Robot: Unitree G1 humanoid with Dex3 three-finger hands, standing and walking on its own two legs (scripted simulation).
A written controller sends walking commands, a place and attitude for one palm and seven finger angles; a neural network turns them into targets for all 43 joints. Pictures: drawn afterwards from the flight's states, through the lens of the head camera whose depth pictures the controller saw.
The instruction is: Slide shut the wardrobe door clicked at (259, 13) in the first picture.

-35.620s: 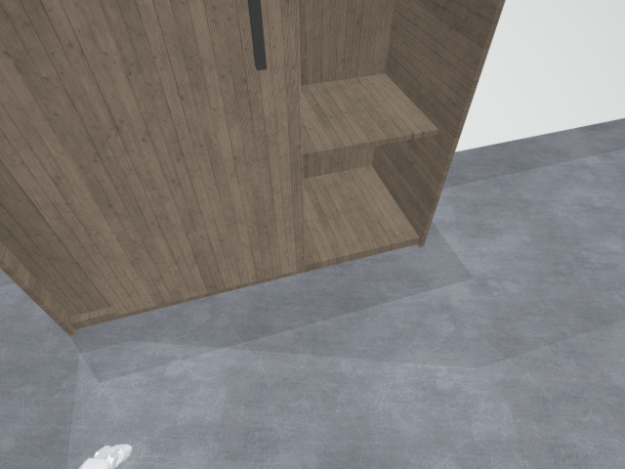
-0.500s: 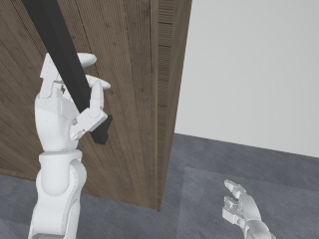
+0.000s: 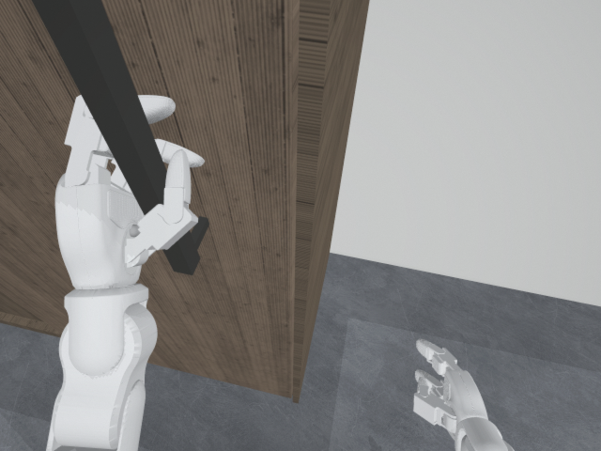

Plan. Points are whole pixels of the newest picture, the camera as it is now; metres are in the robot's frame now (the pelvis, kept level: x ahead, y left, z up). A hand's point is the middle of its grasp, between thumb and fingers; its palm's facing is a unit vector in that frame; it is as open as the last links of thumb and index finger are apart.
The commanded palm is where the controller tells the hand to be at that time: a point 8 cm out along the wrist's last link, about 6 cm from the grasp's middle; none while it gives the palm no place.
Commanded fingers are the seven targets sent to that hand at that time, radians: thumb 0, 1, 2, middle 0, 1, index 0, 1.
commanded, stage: step sideways, sliding the door along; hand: left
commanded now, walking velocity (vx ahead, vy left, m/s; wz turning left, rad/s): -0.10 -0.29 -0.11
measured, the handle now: (151, 135) +0.29 +0.17 +0.29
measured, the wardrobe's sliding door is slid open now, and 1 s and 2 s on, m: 0.00 0.00 0.00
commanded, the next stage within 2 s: stop walking and hold the door there in 0.20 s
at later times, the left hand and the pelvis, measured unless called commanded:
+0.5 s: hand (178, 205) +0.26 +0.15 +0.24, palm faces +0.23 -0.96 -0.14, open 6.7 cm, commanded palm +0.21 +0.18 +0.24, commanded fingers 0.00 0.90 0.90 -0.45 -1.40 -0.45 -1.40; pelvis +0.01 -0.01 +0.01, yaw -4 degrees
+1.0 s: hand (171, 215) +0.25 +0.15 +0.24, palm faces +0.04 -0.99 -0.14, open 6.8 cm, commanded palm +0.21 +0.19 +0.24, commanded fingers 0.00 0.90 0.90 -0.45 -1.40 -0.45 -1.40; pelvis -0.05 +0.07 +0.01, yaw -10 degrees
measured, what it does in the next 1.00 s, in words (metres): steps on the spot: right foot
